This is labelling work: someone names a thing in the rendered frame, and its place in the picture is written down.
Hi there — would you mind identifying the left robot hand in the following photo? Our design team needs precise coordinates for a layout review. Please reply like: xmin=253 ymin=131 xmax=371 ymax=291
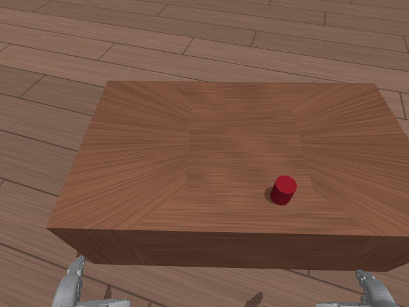
xmin=51 ymin=255 xmax=130 ymax=307

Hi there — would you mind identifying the can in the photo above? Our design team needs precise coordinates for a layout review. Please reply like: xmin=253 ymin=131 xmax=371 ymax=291
xmin=270 ymin=175 xmax=297 ymax=205

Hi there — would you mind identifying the right robot hand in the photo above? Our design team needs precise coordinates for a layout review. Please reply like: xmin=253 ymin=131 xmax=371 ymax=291
xmin=315 ymin=269 xmax=395 ymax=307

